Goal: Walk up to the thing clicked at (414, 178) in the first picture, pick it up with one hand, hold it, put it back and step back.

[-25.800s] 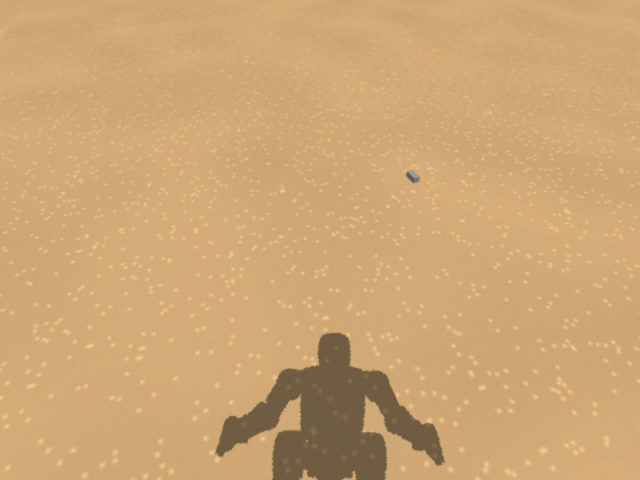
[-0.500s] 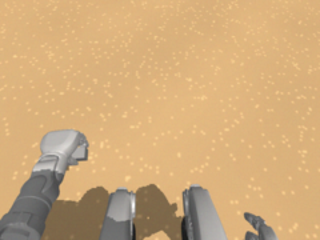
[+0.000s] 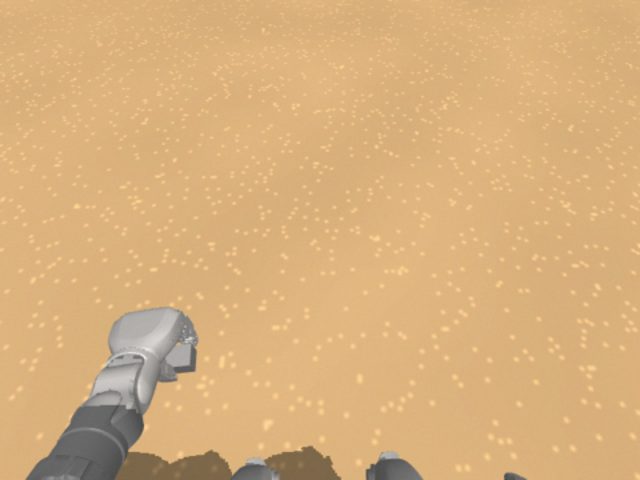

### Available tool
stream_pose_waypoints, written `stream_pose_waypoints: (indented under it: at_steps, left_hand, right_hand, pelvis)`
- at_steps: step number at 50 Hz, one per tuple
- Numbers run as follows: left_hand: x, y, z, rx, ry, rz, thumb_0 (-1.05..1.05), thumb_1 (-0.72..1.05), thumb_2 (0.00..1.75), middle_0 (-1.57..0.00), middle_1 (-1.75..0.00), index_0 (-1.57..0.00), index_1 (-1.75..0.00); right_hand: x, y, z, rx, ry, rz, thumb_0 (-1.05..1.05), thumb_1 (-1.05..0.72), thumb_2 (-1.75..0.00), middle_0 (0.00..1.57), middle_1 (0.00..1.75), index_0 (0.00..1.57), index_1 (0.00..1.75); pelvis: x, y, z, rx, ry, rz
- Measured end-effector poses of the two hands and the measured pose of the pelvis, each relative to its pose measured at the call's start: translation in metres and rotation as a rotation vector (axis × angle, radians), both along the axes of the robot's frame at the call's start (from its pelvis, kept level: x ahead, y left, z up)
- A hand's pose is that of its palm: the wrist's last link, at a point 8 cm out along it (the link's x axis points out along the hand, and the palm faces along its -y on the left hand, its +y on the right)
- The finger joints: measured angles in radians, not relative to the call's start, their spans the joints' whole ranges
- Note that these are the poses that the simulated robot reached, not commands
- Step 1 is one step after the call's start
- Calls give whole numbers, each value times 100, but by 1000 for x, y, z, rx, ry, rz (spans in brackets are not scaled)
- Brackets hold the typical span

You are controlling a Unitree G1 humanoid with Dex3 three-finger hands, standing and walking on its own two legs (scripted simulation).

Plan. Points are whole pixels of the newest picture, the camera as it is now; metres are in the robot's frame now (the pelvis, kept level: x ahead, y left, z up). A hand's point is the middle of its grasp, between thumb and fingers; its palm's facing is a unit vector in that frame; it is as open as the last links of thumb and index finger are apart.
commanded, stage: lift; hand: left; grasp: from above
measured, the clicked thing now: (170, 360) +0.34 +0.23 -0.12
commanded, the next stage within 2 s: hold in 0.30 s
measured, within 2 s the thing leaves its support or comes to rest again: neither
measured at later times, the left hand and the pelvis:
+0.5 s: hand (149, 329) +0.34 +0.22 -0.01, palm faces -0.43 -0.08 -0.90, open 6.3 cm; pelvis +0.03 +0.00 +0.06, yaw +0 degrees
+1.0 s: hand (135, 321) +0.33 +0.22 +0.03, palm faces -0.43 -0.06 -0.90, open 6.2 cm; pelvis +0.03 +0.00 +0.07, yaw -1 degrees
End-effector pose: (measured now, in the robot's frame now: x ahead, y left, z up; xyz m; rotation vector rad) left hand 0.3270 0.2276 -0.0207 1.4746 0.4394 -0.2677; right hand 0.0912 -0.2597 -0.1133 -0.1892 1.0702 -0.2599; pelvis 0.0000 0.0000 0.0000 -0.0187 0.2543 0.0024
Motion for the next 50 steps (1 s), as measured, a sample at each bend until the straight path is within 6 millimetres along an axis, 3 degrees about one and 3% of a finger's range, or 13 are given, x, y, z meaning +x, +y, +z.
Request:
stream_pose_waypoints:
  at_steps: [19, 35, 50]
  left_hand:
    - [14, -5, 55, 2, 4, 7, -3, 48, 10, -111, 0, -113, -2]
    - [20, -2, 87, 8, -2, -16, -3, 49, 9, -111, 0, -113, -1]
    - [12, -3, 105, 12, -3, -42, -3, 51, 5, -111, 0, -113, 0]
  right_hand:
    - [22, -6, 48, 22, -12, -6, 1, -92, -91, 20, 30, 21, 30]
    - [48, 0, 67, 39, -72, 0, 1, -91, -90, 20, 30, 20, 30]
    - [56, 7, 76, 53, -109, 14, 1, -91, -90, 20, 30, 20, 30]
  pelvis:
    - [27, -4, 49, 15, -94, -2]
    - [36, 0, 65, 19, -150, -11]
    - [32, 2, 71, 22, -184, -20]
